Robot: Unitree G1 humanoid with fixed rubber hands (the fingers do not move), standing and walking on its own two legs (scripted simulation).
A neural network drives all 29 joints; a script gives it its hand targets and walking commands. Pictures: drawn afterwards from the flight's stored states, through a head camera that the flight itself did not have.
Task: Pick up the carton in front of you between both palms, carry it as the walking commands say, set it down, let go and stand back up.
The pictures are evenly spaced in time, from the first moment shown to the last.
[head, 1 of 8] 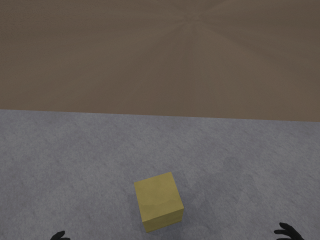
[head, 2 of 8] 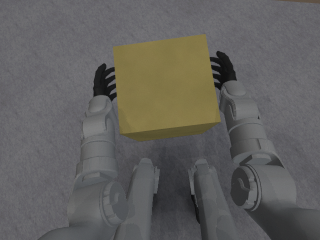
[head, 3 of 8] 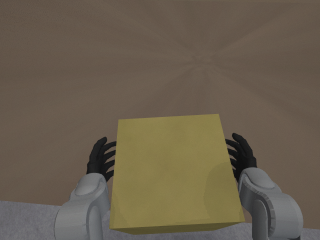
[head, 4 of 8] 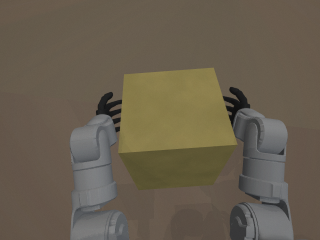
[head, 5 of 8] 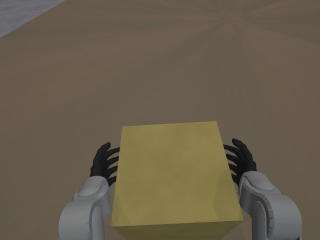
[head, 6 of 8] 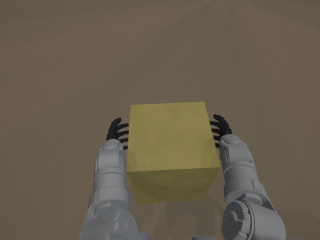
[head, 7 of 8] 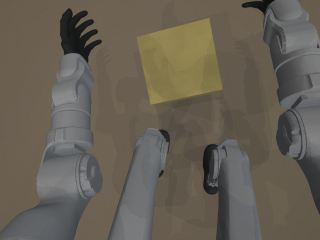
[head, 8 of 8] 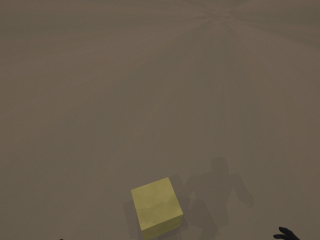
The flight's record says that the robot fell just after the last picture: no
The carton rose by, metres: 1.12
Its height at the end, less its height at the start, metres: +0.38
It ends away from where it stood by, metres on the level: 6.03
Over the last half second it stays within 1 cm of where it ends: yes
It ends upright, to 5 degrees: yes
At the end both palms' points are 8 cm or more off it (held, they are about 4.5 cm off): yes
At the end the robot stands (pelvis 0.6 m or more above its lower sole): yes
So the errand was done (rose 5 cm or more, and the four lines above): yes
